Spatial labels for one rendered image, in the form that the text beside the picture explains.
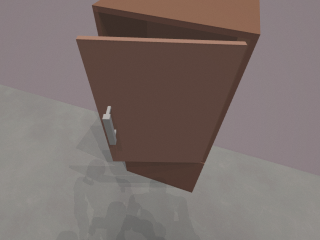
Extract cupboard door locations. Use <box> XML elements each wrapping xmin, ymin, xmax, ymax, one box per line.
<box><xmin>76</xmin><ymin>35</ymin><xmax>247</xmax><ymax>163</ymax></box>

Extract handle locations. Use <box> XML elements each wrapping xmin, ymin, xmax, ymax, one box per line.
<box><xmin>102</xmin><ymin>106</ymin><xmax>117</xmax><ymax>145</ymax></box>

